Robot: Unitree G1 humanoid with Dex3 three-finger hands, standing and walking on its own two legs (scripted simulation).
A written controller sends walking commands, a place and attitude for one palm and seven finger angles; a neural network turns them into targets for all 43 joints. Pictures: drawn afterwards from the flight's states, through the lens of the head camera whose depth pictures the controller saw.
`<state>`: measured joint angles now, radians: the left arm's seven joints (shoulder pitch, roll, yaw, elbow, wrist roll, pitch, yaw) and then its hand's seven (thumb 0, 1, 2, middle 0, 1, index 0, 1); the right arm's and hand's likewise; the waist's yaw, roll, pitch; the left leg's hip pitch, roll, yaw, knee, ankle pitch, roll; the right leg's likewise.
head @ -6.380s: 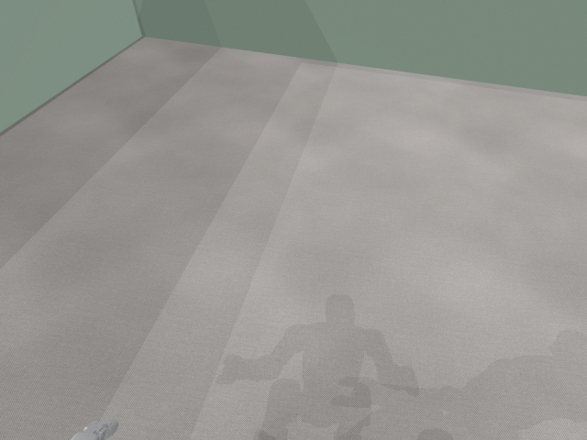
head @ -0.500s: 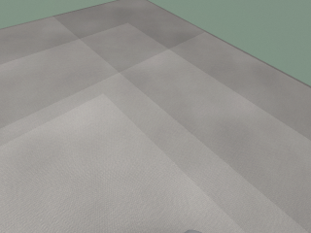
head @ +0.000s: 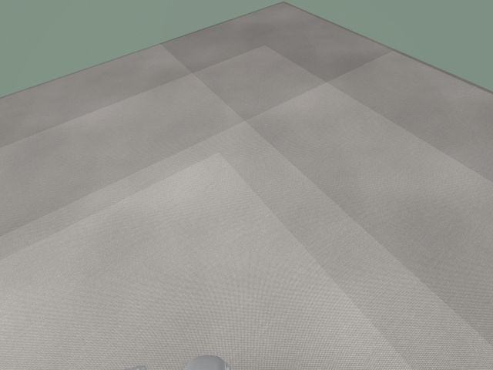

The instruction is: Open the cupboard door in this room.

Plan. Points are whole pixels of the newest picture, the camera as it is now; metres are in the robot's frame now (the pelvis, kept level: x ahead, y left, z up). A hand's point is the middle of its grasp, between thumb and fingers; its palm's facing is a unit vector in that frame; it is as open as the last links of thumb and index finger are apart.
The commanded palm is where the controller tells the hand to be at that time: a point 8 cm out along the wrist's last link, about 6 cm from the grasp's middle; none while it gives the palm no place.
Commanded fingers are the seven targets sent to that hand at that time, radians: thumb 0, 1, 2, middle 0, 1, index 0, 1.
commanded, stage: turn or walk to find it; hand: left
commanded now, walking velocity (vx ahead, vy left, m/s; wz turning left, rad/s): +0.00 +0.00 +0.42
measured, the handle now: out of the picture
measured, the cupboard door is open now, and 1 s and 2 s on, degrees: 0 0 0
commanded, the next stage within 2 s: none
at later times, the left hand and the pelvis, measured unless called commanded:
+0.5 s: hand out of the picture -0.01 +0.27 -0.17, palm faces +0.25 -0.93 -0.25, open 7.4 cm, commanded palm none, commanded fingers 0.00 0.90 0.90 -0.20 -0.30 -0.20 -0.30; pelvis -0.02 +0.05 +0.00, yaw +12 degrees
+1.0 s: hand out of the picture -0.03 +0.18 -0.14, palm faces +0.42 -0.86 -0.29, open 7.4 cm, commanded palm none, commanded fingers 0.00 0.90 0.90 -0.20 -0.30 -0.20 -0.30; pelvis -0.02 -0.03 +0.00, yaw +25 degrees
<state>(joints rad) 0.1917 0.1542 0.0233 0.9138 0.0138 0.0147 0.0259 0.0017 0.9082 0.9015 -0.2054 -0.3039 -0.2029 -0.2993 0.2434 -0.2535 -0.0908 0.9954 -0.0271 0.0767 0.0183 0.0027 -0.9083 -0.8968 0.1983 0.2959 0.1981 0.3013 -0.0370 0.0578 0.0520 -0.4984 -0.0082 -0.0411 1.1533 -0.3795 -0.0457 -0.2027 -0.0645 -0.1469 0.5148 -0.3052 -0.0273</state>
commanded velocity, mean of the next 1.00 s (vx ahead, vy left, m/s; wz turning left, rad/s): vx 0.00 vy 0.00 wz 0.42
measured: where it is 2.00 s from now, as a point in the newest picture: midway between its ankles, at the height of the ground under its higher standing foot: outside the picture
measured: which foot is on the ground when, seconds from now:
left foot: up 0.00-0.26, down 0.28-0.74, up 0.76-1.00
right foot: down 0.00-0.28, up 0.30-0.72, down 0.74-1.00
